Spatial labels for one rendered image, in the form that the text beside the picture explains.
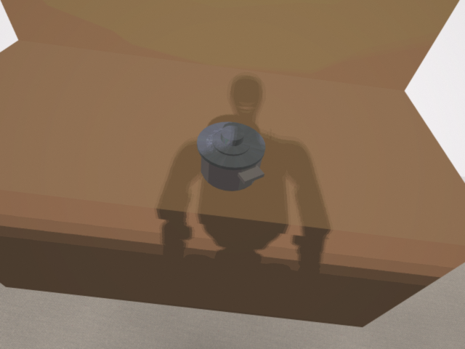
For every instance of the lid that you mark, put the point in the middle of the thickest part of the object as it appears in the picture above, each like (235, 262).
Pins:
(243, 156)

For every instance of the table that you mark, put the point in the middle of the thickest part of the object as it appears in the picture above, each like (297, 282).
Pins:
(101, 190)

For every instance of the pot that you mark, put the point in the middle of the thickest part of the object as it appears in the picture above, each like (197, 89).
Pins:
(230, 180)

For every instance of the knob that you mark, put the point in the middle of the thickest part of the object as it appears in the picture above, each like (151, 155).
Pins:
(232, 135)

